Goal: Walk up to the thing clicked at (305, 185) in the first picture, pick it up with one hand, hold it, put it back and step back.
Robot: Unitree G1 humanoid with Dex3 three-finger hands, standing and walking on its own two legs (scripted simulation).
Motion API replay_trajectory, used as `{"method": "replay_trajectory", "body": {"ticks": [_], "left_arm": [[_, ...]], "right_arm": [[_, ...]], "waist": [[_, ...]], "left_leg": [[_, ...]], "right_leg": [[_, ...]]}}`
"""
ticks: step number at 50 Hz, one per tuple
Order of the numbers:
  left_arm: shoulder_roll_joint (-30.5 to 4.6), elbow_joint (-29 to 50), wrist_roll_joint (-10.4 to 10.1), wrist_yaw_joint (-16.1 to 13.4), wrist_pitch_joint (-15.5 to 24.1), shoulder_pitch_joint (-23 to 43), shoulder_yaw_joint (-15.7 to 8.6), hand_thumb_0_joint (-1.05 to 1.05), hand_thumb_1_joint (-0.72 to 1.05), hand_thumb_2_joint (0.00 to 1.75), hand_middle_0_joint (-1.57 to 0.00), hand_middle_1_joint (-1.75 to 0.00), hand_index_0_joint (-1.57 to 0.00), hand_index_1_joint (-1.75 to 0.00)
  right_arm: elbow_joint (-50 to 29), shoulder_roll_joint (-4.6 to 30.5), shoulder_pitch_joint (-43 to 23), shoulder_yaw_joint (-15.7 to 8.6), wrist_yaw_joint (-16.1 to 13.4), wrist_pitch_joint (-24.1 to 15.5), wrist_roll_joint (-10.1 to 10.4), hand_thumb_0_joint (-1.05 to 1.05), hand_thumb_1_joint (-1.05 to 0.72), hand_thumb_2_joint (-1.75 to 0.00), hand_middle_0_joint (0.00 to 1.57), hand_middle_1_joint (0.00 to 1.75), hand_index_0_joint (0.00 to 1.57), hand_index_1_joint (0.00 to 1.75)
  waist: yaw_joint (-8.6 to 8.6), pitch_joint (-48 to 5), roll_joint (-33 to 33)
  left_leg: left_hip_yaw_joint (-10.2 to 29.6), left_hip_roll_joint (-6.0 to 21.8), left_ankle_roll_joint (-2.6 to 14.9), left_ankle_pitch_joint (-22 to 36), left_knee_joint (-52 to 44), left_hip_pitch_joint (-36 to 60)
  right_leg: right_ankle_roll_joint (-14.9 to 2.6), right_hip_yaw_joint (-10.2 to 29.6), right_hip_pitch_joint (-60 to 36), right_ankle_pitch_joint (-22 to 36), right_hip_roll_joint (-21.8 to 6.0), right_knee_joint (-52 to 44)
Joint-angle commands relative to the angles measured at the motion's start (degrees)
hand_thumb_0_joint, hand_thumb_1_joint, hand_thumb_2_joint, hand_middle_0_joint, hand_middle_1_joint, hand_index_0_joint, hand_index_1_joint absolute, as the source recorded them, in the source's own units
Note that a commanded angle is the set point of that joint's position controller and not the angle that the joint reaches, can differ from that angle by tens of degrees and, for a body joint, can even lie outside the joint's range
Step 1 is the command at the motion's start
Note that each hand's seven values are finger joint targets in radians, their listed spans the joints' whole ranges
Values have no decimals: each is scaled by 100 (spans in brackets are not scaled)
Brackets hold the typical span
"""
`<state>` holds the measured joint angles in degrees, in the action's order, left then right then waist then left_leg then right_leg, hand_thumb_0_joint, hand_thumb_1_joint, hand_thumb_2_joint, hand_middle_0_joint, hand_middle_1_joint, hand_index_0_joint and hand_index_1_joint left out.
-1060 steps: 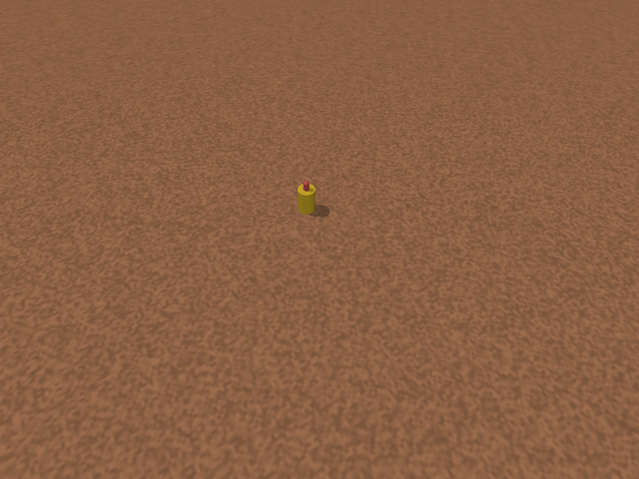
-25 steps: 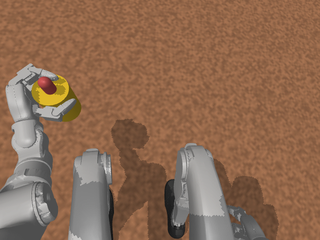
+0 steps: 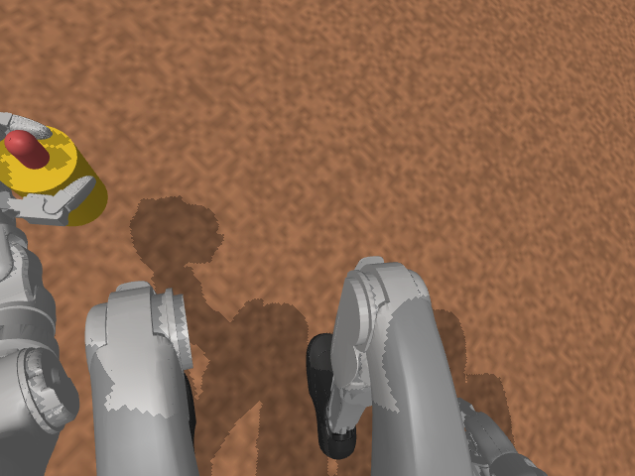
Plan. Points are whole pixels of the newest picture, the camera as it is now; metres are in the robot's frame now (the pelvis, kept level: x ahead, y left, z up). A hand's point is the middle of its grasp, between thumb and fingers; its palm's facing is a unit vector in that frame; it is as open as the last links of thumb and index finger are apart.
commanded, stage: crouch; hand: left
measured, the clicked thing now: (50, 173) +0.46 +0.26 -0.10
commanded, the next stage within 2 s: lower in 0.24 s
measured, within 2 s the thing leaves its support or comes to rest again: rests again in 1.40 s
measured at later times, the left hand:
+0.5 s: hand (52, 181) +0.46 +0.27 -0.13, palm faces +0.32 -0.95 -0.02, open 8.6 cm
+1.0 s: hand (69, 191) +0.47 +0.27 -0.18, palm faces +0.33 -0.94 -0.03, open 8.6 cm
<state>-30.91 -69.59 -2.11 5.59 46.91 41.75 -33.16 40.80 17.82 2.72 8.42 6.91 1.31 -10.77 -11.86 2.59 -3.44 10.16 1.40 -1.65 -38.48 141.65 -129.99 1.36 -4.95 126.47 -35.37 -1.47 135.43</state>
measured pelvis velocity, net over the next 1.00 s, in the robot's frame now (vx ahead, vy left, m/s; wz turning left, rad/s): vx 0.00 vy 0.02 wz -0.11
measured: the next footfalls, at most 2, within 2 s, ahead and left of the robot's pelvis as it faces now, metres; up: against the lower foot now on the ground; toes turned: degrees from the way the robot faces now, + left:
none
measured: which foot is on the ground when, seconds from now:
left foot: down 0.00-1.00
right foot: down 0.00-1.00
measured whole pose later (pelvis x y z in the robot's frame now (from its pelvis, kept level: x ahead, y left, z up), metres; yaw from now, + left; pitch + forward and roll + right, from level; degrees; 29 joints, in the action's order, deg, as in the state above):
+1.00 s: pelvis +0.00 +0.02 -0.03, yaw -6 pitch +17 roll -15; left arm -46.4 -81.8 -1.6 -0.9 57.4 41.9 -33.1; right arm 35.0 20.7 -6.7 24.3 8.2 2.2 -18.8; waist -16.0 15.6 -12.4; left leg 18.8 0.6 -1.1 -40.6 150.9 -129.0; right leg 3.8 -11.2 121.3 -34.8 0.8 137.7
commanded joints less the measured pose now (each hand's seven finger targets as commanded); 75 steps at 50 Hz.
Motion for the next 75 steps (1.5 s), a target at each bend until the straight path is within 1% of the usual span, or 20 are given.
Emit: {"method": "replay_trajectory", "body": {"ticks": [1, 2, 16, 18, 20, 22, 23, 27, 31, 32, 33, 36, 41, 47, 57, 62, 63, 67, 73, 75], "left_arm": [[-1644, 1384, -128, 37, 605, 1937, -117, 0, 25, 126, -123, -135, -123, -136], [-1463, 1298, -160, 60, 609, 1860, 2, 0, 27, 126, -123, -135, -124, -136], [-1682, 1306, -158, -74, 747, 1538, -42, 0, 26, 127, -124, -136, -125, -137], [-1586, 1279, -180, -88, 789, 1698, 61, 0, 20, 123, -126, -139, -127, -139], [-1667, 971, -204, -162, 803, 1586, -24, 0, 18, 124, -127, -140, -128, -140], [-1550, 733, -266, -231, 884, 1513, 11, 0, 18, 125, -127, -140, -128, -140], [-1665, 705, -248, -279, 937, 1497, -56, 0, 17, 124, -125, -139, -126, -139], [-1808, 439, -189, -345, 1128, 1627, 58, 0, 21, 124, -123, -137, -124, -137], [-2178, 283, -124, -354, 1314, 1770, 69, 0, 19, 120, -122, -135, -124, -135], [-2206, 220, -141, -365, 1345, 1686, 12, 0, 20, 121, -121, -134, -123, -134], [-2457, 369, -166, -399, 1398, 1753, -154, 0, 19, 120, -121, -134, -123, -134], [-2437, 161, -202, -455, 1481, 1623, -161, 0, 16, 118, -120, -133, -121, -133], [-2489, -8, -61, -506, 1534, 1598, 27, 0, 18, 122, -120, -134, -121, -134], [-2715, -135, -69, -640, 1616, 1453, -102, 0, 15, 122, -117, -134, -119, -134], [-2913, -446, -19, -770, 1835, 1610, 42, 0, 20, 122, -120, -135, -122, -135], [-3018, -571, -37, -837, 1889, 1512, -19, 0, 22, 125, -122, -138, -124, -137], [-2948, -601, -37, -826, 1915, 1555, 58, 0, 23, 126, -122, -138, -124, -137], [-3103, -674, 12, -818, 1951, 1438, 72, 0, 25, 126, -122, -137, -124, -137], [-3281, -703, -51, -873, 2032, 1519, 21, 0, 21, 124, -121, -136, -123, -136], [-3189, -776, -51, -873, 2035, 1438, 44, 0, 23, 125, -122, -137, -124, -136]], "right_arm": [[-195, 1538, 717, -352, -59, -5, -68, 0, -91, -91, 20, 30, 20, 30], [-207, 1549, 657, -331, -59, -8, -71, 0, -92, -91, 20, 30, 20, 30], [-320, 1798, 490, -61, -8, 75, -273, 0, -92, -91, 20, 30, 20, 30], [-357, 1826, 389, -32, 1, 90, -285, 0, -93, -91, 20, 30, 20, 30], [-388, 1829, 307, 49, 14, 87, -301, 0, -93, -91, 20, 30, 20, 30], [-441, 1832, 257, 173, 37, 92, -342, 0, -93, -91, 20, 30, 20, 30], [-447, 1857, 261, 213, 38, 87, -369, 0, -93, -91, 20, 30, 20, 30], [-480, 1932, 108, 370, 50, 100, -470, 0, -92, -91, 20, 30, 20, 30], [-470, 1992, -74, 546, 46, 104, -549, 0, -92, -91, 20, 30, 20, 30], [-476, 2040, -108, 570, 45, 96, -573, 0, -92, -91, 20, 30, 20, 30], [-552, 2071, -151, 615, 41, 86, -595, 0, -92, -91, 20, 30, 20, 30], [-550, 2119, -186, 717, 40, 96, -673, 0, -93, -91, 20, 30, 20, 30], [-556, 2157, -287, 851, 16, 114, -757, 0, -93, -91, 20, 30, 20, 30], [-632, 2265, -428, 992, 24, 167, -839, 0, -92, -91, 20, 30, 20, 30], [-757, 2336, -746, 1215, 22, 189, -939, 0, -91, -91, 20, 30, 20, 30], [-807, 2372, -762, 1307, 14, 195, -989, 0, -91, -91, 20, 30, 20, 30], [-797, 2372, -781, 1333, 13, 206, -1001, 0, -91, -91, 20, 30, 20, 30], [-819, 2376, -861, 1405, -13, 220, -1036, 0, -90, -90, 20, 30, 20, 30], [-895, 2441, -944, 1484, -10, 232, -1059, 0, -90, -90, 20, 30, 20, 30], [-901, 2462, -976, 1474, -22, 220, -1065, 0, -90, -90, 20, 30, 20, 30]], "waist": [[-75, -3899, 1701], [-103, -3771, 1683], [-261, -3634, 2050], [-377, -3407, 2064], [-392, -3145, 1844], [-500, -3060, 1639], [-464, -3100, 1673], [-616, -2948, 1777], [-679, -2675, 1998], [-668, -2680, 1934], [-645, -2907, 1989], [-687, -2869, 2107], [-833, -2627, 2188], [-874, -2505, 2285], [-1064, -2016, 2176], [-1082, -2076, 2196], [-1136, -2090, 2207], [-1101, -2005, 2251], [-1158, -1833, 2184], [-1170, -1711, 2199]], "left_leg": [[-495, -7, 176, 356, -1519, 2224], [-468, -3, 162, 325, -1525, 2247], [-242, 52, 69, 998, -1307, 2683], [-194, 53, 69, 798, -1320, 2594], [-193, 43, 118, 510, -1225, 2246], [-149, 41, 124, 492, -1142, 2119], [-128, 52, 112, 624, -1137, 2228], [-63, 81, 101, 559, -1069, 2341], [-2, 108, 88, 335, -1091, 2284], [31, 122, 78, 334, -1070, 2352], [40, 131, 71, 509, -985, 2464], [75, 141, 47, 736, -931, 2522], [172, 180, 27, 817, -912, 2605], [313, 233, -18, 906, -924, 2743], [472, 282, -1, 616, -901, 2549], [528, 310, -17, 709, -885, 2680], [560, 319, -27, 794, -872, 2735], [567, 331, -32, 860, -844, 2740], [594, 337, 0, 594, -832, 2558], [656, 359, -19, 602, -889, 2636]], "right_leg": [[-243, -448, -2215, 616, 296, -1171], [-253, -477, -2085, 594, 290, -1134], [-264, -667, -2147, 1167, 308, -886], [-272, -710, -1960, 1027, 295, -857], [-250, -718, -1994, 834, 318, -919], [-218, -772, -2134, 843, 337, -915], [-219, -783, -2179, 943, 345, -902], [-207, -847, -2156, 917, 371, -881], [-203, -934, -2102, 746, 385, -836], [-196, -949, -2093, 743, 386, -833], [-195, -951, -2259, 905, 410, -812], [-184, -977, -2411, 1116, 417, -748], [-177, -1061, -2360, 1221, 434, -725], [-161, -1198, -2382, 1263, 468, -669], [-125, -1348, -2282, 1110, 534, -680], [-108, -1395, -2415, 1189, 572, -697], [-98, -1421, -2415, 1266, 574, -676], [-101, -1442, -2462, 1311, 596, -672], [-100, -1484, -2443, 1127, 633, -736], [-94, -1518, -2367, 1130, 618, -717]]}}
